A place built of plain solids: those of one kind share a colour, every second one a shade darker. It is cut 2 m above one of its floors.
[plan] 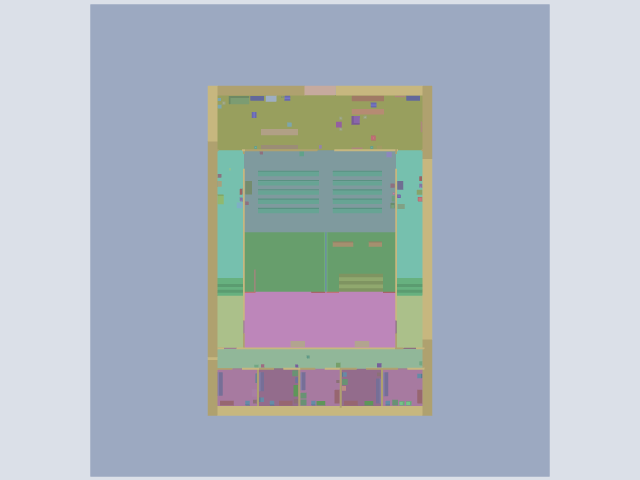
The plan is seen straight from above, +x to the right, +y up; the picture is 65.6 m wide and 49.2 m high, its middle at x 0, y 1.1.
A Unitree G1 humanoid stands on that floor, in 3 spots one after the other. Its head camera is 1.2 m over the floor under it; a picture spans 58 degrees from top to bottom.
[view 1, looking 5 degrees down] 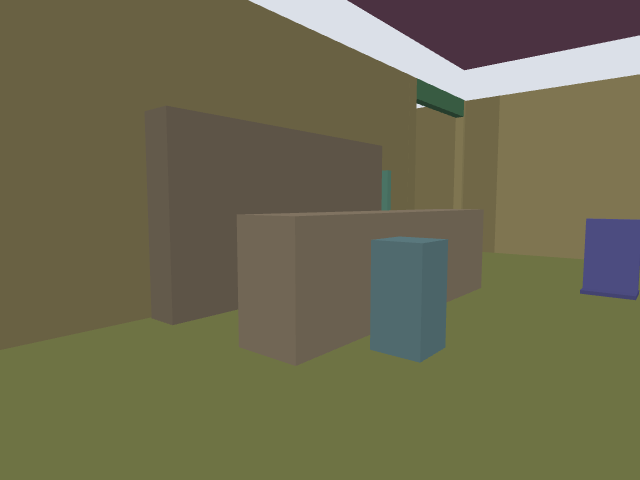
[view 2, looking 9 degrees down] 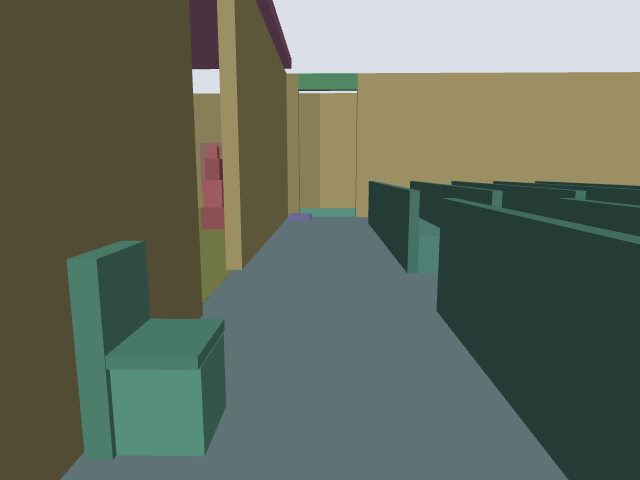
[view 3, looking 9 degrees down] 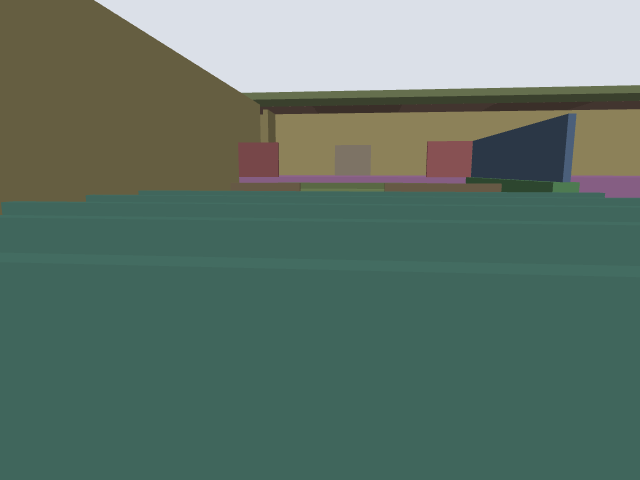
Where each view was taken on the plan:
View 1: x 0.00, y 14.61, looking -140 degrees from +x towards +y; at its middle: bar_foyer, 3.31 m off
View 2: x -3.75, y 9.15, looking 1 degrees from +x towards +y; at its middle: floor_parterre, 7.67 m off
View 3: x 3.75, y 9.15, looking -84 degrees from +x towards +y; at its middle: seats_parterre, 1.94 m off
